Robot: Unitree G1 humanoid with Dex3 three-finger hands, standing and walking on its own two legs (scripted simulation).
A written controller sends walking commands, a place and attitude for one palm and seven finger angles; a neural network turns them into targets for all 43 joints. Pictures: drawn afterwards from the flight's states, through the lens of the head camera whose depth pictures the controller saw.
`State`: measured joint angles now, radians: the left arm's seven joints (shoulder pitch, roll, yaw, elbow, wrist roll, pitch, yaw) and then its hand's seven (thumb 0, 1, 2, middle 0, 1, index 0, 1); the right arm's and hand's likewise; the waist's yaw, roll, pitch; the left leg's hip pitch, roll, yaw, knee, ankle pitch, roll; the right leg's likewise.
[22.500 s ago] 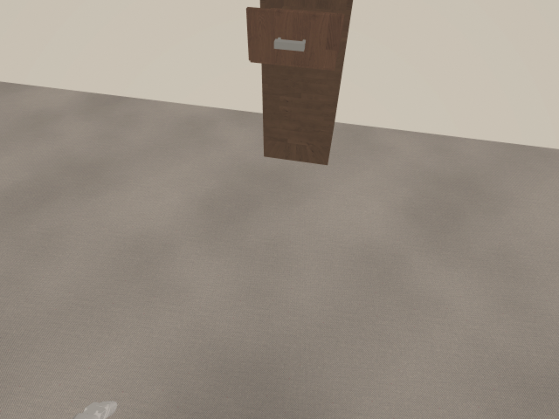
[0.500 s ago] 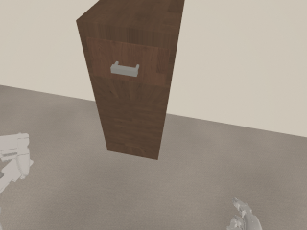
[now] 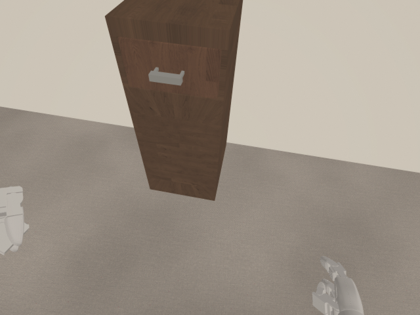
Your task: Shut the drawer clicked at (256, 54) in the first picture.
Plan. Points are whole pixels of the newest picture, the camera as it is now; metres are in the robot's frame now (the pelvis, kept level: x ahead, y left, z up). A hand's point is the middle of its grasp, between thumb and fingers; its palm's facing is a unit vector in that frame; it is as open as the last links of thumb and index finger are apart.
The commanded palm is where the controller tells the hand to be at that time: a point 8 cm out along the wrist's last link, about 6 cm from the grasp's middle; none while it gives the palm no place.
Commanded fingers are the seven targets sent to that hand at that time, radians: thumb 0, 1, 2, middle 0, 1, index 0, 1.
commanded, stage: stop stepping back and stand still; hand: left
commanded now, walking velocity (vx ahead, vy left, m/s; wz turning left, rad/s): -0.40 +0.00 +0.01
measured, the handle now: (167, 74) +0.82 +0.18 +0.01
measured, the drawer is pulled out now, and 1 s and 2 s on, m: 0.00 0.00 0.00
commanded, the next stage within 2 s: let the arm hang, fingers relaxed in 1.34 s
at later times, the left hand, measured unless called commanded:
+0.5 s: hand out of the picture +0.03 +0.23 +0.16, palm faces +0.45 -0.81 -0.36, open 3.2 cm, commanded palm -0.04 +0.27 +0.18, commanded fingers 0.00 0.90 0.90 -1.40 -1.60 -1.40 -1.60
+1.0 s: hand out of the picture -0.04 +0.20 +0.18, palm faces +0.43 -0.81 -0.41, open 3.2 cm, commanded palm -0.09 +0.24 +0.18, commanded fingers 0.00 0.90 0.90 -1.40 -1.60 -1.40 -1.60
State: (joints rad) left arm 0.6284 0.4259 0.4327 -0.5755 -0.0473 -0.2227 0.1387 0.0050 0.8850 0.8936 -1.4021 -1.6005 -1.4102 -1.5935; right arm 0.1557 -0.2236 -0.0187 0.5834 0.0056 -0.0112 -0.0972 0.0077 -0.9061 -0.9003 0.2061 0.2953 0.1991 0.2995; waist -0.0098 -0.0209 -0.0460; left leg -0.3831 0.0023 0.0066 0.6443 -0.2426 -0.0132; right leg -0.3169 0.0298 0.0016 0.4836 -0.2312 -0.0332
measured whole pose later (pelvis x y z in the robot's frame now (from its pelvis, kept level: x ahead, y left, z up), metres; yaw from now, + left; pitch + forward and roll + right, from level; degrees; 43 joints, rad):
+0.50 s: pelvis -0.16 -0.01 -0.01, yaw +2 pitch +0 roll +0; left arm 0.55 0.33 0.34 -0.49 -0.02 -0.16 0.17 0.01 0.89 0.89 -1.40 -1.60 -1.41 -1.59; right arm 0.28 -0.25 0.00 0.63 -0.01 -0.10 -0.11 0.01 -0.90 -0.90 0.21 0.30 0.20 0.30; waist -0.03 -0.02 -0.09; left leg -0.22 0.03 0.02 0.51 -0.37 0.05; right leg -0.40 -0.02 -0.08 0.62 -0.34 -0.03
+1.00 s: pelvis -0.21 -0.04 +0.00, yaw +3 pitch -1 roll +1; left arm 0.61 0.35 0.33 -0.58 0.00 -0.21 0.15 0.01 0.89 0.89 -1.41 -1.60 -1.41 -1.59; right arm 0.27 -0.24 0.00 0.61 -0.03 -0.13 -0.10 0.01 -0.90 -0.90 0.21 0.30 0.20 0.30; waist -0.01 -0.04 -0.06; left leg -0.24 0.02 0.08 0.51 -0.39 0.06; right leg -0.37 -0.01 -0.12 0.53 -0.28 -0.06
